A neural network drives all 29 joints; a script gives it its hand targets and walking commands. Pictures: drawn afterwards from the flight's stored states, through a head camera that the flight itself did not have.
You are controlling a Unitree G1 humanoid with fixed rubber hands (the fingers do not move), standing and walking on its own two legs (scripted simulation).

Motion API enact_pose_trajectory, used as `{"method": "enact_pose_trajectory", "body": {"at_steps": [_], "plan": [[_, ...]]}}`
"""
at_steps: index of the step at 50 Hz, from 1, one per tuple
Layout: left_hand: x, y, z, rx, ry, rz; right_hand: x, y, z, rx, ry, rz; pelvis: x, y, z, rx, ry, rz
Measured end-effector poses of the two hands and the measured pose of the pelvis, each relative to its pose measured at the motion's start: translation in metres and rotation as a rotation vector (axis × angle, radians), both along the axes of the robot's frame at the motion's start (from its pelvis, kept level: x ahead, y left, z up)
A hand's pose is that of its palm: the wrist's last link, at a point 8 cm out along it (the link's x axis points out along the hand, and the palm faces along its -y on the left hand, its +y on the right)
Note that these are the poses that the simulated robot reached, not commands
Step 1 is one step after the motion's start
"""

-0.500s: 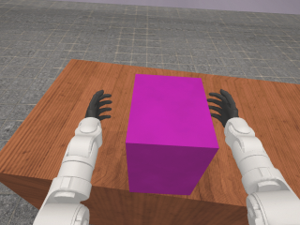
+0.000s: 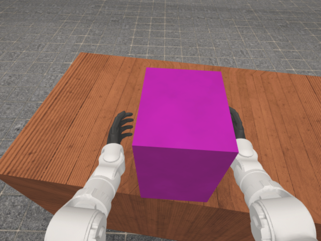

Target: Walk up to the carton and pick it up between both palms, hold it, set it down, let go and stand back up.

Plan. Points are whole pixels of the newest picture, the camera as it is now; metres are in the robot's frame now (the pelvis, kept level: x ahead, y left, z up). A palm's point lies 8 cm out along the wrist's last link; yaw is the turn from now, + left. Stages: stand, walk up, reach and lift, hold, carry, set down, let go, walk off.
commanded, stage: reach and lift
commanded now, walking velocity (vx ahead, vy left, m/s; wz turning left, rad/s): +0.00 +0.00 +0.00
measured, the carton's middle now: (178, 138) +0.41 -0.06 +0.01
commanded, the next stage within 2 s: none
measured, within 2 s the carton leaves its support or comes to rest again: neither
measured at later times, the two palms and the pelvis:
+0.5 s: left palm (123, 136) +0.40 +0.09 +0.04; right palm (232, 137) +0.39 -0.20 +0.05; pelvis -0.01 -0.01 +0.00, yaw +0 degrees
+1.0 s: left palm (119, 141) +0.39 +0.10 +0.04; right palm (230, 143) +0.37 -0.19 +0.04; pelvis +0.01 +0.00 +0.01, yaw +2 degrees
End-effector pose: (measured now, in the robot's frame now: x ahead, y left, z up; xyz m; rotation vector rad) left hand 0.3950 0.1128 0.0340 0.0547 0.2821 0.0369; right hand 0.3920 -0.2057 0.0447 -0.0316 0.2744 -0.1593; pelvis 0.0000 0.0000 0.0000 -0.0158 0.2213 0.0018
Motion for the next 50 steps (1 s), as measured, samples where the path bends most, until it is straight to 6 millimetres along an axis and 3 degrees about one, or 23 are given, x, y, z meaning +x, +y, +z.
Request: {"method": "enact_pose_trajectory", "body": {"at_steps": [13,25,37,50], "plan": [[0.004,-0.022,0.013,-0.021,-0.036,-0.011,-0.005,0.004,0.001,0.015,-0.011,-0.030,-0.012,-0.006,-0.005,0.016,0.035,-0.010],[0.008,-0.021,0.007,-0.029,-0.033,0.014,-0.002,0.009,0.001,0.016,-0.022,-0.054,-0.013,-0.012,-0.004,0.020,0.034,-0.005],[-0.005,-0.014,0.010,0.010,-0.042,-0.005,-0.020,0.015,0.000,-0.029,-0.079,-0.041,0.003,-0.009,0.010,0.009,-0.078,0.020],[-0.008,-0.011,0.008,0.014,-0.036,-0.004,-0.020,0.019,-0.001,-0.064,-0.083,-0.014,0.011,-0.004,0.012,0.004,-0.101,0.027]]}}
